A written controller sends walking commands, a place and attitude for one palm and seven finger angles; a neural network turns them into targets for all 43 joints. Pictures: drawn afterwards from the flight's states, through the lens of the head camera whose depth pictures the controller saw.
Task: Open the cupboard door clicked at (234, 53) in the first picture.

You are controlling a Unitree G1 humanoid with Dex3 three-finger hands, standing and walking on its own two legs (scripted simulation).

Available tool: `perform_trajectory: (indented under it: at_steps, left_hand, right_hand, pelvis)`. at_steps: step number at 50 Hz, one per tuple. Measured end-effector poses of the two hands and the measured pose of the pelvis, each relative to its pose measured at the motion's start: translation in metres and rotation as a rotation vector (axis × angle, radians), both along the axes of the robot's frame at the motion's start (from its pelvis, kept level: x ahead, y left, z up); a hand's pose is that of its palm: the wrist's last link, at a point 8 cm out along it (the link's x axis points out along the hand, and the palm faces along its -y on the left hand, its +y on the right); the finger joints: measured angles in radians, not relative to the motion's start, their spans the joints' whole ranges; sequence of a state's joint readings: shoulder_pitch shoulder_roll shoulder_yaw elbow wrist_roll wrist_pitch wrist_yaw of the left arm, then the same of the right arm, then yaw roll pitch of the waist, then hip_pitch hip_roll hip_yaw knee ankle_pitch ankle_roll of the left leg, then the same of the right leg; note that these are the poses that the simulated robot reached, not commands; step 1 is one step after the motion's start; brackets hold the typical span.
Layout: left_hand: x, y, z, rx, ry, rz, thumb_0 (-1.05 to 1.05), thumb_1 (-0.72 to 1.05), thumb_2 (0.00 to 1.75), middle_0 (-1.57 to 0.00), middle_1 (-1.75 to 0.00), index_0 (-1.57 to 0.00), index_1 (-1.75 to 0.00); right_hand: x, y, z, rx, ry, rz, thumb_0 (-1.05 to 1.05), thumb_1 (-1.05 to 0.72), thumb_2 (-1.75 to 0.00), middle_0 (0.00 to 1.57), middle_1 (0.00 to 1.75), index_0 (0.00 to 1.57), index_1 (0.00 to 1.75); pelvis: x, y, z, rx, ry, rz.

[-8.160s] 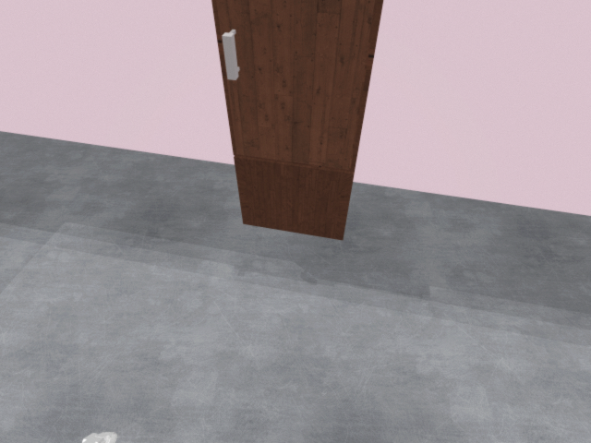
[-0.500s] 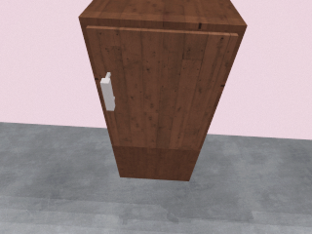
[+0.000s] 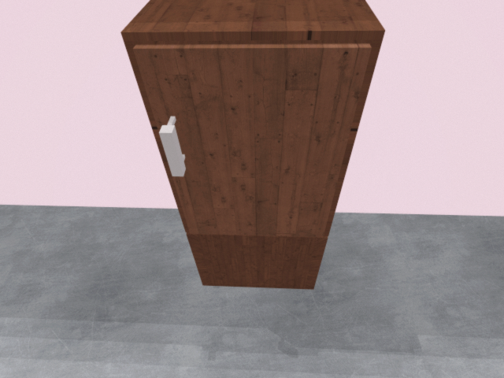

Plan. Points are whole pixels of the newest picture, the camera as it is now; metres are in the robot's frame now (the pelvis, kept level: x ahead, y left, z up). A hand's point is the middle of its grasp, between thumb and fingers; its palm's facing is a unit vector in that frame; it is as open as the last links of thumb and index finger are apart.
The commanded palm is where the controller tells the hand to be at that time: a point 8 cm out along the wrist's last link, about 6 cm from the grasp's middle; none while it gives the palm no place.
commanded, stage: come to a stop and stand still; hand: left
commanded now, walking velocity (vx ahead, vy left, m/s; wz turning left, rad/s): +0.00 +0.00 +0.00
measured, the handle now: (175, 146) +0.57 +0.21 +0.04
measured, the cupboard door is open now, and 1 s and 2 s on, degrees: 0 0 0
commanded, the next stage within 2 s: look again from close up in 1.18 s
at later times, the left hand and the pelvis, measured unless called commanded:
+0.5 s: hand out of the picture +0.07 +0.17 -0.16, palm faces -0.03 -0.97 -0.24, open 7.4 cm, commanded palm none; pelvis +0.02 -0.03 +0.01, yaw +0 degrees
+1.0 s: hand out of the picture +0.08 +0.16 -0.16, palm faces +0.01 -0.96 -0.27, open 7.4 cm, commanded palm none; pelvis +0.04 -0.05 +0.01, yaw +1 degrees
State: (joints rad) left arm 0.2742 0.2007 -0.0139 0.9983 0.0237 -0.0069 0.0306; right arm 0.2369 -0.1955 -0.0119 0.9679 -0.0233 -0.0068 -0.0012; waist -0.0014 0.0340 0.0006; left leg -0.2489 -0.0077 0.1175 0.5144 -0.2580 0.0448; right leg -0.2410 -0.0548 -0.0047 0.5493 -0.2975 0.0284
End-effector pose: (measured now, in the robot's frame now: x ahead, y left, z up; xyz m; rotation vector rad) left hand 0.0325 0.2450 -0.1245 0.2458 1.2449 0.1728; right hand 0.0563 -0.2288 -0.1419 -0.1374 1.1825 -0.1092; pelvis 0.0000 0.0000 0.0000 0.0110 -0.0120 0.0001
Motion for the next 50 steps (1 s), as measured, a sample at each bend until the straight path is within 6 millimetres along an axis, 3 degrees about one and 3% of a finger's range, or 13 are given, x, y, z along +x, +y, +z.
perform_trajectory:
  at_steps: [11, 20, 36, 50]
  left_hand:
    - [0.004, -0.020, -0.001, -0.024, 0.039, -0.009, 0.00, 0.91, 0.90, -0.20, -0.29, -0.20, -0.30]
    - [0.018, -0.030, -0.007, -0.041, 0.051, -0.014, 0.00, 0.91, 0.90, -0.20, -0.29, -0.20, -0.30]
    - [0.048, -0.029, -0.001, -0.010, 0.016, -0.009, 0.00, 0.91, 0.90, -0.20, -0.29, -0.20, -0.30]
    - [0.044, -0.039, -0.001, -0.012, 0.030, 0.021, 0.00, 0.91, 0.90, -0.20, -0.29, -0.20, -0.30]
  right_hand:
    - [-0.007, -0.024, 0.001, -0.023, 0.069, -0.002, 0.00, -0.91, -0.90, 0.20, 0.30, 0.20, 0.30]
    - [-0.013, -0.048, 0.007, -0.072, 0.131, -0.016, 0.00, -0.91, -0.90, 0.20, 0.30, 0.20, 0.30]
    - [0.020, -0.057, 0.008, -0.071, 0.099, 0.004, 0.00, -0.91, -0.90, 0.20, 0.30, 0.20, 0.30]
    - [0.035, -0.063, 0.007, -0.068, 0.099, 0.024, 0.00, -0.91, -0.90, 0.20, 0.30, 0.20, 0.30]
  pelvis:
    - [0.008, -0.016, 0.004, 0.005, 0.008, -0.005]
    - [0.018, -0.026, 0.005, 0.003, 0.008, -0.004]
    - [0.034, -0.039, 0.006, 0.005, 0.007, 0.001]
    - [0.043, -0.048, 0.007, 0.006, 0.007, 0.013]
